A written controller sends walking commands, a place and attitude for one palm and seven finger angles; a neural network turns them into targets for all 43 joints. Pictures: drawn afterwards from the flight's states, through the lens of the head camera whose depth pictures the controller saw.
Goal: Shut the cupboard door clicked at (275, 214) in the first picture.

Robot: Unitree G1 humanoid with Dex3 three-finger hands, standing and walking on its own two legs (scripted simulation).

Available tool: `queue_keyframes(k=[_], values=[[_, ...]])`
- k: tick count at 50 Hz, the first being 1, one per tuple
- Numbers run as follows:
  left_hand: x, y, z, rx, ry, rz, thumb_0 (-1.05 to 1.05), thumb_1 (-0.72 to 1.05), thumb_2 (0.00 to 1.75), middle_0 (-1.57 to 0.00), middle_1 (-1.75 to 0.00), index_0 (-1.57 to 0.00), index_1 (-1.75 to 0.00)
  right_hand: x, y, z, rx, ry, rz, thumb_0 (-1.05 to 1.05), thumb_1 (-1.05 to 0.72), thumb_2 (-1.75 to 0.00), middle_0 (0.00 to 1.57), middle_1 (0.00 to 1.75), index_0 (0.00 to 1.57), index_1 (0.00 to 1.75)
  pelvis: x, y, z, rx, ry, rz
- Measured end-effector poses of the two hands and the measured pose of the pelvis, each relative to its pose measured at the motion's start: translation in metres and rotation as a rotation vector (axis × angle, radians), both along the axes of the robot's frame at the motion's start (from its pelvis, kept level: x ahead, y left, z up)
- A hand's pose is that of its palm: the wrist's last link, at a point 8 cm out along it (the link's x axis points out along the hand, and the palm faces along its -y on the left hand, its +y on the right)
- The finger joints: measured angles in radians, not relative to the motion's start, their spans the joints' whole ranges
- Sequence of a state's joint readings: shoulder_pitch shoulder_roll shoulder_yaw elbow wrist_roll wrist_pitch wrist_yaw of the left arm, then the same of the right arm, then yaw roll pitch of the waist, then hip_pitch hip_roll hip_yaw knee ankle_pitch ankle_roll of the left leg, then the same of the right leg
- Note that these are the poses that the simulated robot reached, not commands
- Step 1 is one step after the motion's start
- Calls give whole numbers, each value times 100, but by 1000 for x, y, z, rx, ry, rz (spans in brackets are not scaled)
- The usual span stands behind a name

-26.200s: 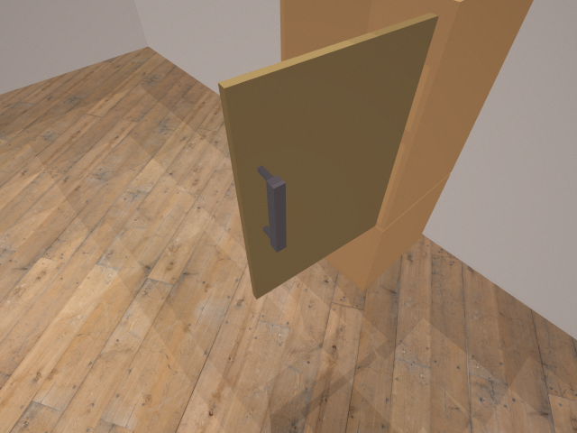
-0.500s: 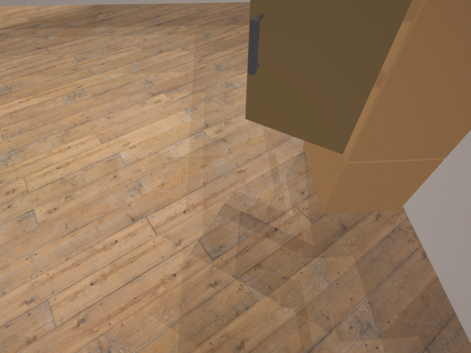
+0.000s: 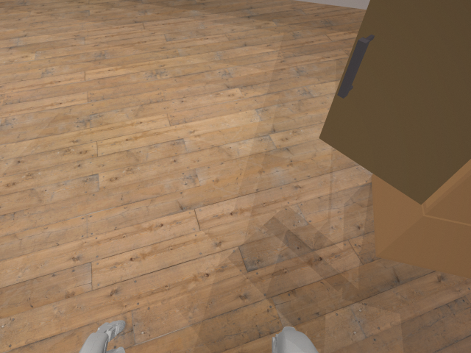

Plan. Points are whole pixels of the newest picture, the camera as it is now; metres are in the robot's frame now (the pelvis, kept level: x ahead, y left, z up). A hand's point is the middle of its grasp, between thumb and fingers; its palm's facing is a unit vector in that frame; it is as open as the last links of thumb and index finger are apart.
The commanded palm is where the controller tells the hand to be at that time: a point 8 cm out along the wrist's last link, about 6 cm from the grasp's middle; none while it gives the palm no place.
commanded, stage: walk to a spot facing it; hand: left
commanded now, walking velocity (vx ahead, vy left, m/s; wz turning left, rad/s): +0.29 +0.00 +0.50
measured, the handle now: (356, 67) +0.85 -0.34 -0.01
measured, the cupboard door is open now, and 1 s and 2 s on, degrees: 58 58 58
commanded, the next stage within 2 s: turn to face it in 0.56 s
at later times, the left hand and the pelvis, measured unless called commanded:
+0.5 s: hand out of the picture +0.11 +0.12 -0.16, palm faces +0.34 -0.90 -0.26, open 7.3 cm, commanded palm none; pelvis +0.16 -0.06 +0.00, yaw +19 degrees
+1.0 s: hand (143, 316) +0.21 +0.19 -0.18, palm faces +0.39 -0.90 -0.21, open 7.3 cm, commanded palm none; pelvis +0.23 -0.01 -0.01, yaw +20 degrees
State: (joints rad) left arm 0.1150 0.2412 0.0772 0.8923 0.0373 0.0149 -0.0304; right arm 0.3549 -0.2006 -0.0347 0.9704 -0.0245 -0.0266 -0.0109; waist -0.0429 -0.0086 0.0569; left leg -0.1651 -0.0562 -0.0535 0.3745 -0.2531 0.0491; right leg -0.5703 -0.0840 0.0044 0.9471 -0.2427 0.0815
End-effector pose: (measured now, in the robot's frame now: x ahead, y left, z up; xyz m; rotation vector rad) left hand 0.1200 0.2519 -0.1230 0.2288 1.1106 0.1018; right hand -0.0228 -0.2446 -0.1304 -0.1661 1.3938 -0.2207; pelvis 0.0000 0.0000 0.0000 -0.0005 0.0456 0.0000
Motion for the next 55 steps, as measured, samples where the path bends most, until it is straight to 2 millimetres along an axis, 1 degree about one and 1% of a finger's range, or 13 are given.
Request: queue_keyframes(k=[5, 9, 14, 18, 24, 29, 33, 35, 38, 41, 45, 49, 55], values=[[40, -25, 4, 16, -25, 12, 0, 91, 90, -19, -30, -20, -30, 35, -19, -16, 43, 31, 16, 0, -90, -90, 21, 30, 20, 30, 38, -25, -6, 20, -5, 36], [61, -46, 2, 38, -70, 56, 0, 91, 90, -20, -30, -20, -30, 81, -44, -38, 69, 49, 58, 0, -90, -90, 21, 30, 20, 30, 71, -47, -19, 20, -17, 94], [42, -64, 9, 36, -9, 195, 0, 91, 90, -20, -30, -20, -30, 171, -63, -28, 61, -7, 170, 1, -91, -90, 20, 30, 20, 30, 104, -60, -5, 39, -24, 180], [16, -76, 7, 24, 81, 295, 0, 91, 90, -20, -30, -20, -30, 249, -65, -16, 53, -87, 258, 0, -91, -90, 20, 30, 20, 29, 127, -66, 2, 46, -16, 238], [-25, -85, -4, -5, 212, 431, 0, 92, 90, -20, -30, -20, -30, 349, -37, -6, 51, -177, 403, 0, -91, -90, 20, 30, 19, 29, 156, -63, 0, 30, -15, 321], [-47, -87, -20, -55, 285, 528, 0, 92, 90, -20, -30, -20, -30, 414, 13, -2, 62, -240, 542, 0, -91, -90, 20, 30, 19, 29, 176, -49, -9, 13, -20, 384], [-54, -73, -42, -90, 310, 589, 0, 91, 90, -20, -30, -20, -30, 453, 56, -6, 69, -320, 635, 0, -91, -90, 20, 30, 19, 29, 191, -28, -26, 1, -22, 430], [-47, -61, -46, -85, 306, 606, 0, 91, 90, -20, -30, -20, -30, 459, 70, -5, 68, -335, 661, 0, -91, -90, 20, 30, 20, 29, 193, -22, -27, 3, -29, 449], [-24, -40, -41, -63, 250, 610, 0, 91, 90, -20, -30, -20, -30, 457, 79, 1, 53, -322, 668, 0, -91, -90, 20, 30, 20, 30, 198, -15, -20, -5, -38, 451], [3, -24, -32, -50, 188, 589, 0, 91, 90, -20, -30, -20, -30, 448, 83, 5, 51, -302, 646, 0, -91, -90, 20, 30, 20, 30, 204, -10, -12, -9, -45, 446], [33, -14, -24, -49, 144, 552, 0, 91, 90, -19, -30, -20, -30, 429, 81, 5, 66, -258, 589, 0, -91, -90, 20, 30, 20, 30, 215, -6, -6, -14, -53, 416], [59, -15, -21, -57, 153, 493, 0, 91, 90, -19, -30, -20, -30, 418, 63, 1, 60, -234, 492, -1, -92, -90, 21, 30, 20, 30, 225, -7, -5, -18, -55, 362], [100, -25, -22, -41, 166, 390, 0, 91, 90, -20, -30, -20, -30, 398, 14, -17, 31, -163, 361, -1, -92, -90, 21, 30, 20, 30, 242, -19, -12, -4, -44, 273]])
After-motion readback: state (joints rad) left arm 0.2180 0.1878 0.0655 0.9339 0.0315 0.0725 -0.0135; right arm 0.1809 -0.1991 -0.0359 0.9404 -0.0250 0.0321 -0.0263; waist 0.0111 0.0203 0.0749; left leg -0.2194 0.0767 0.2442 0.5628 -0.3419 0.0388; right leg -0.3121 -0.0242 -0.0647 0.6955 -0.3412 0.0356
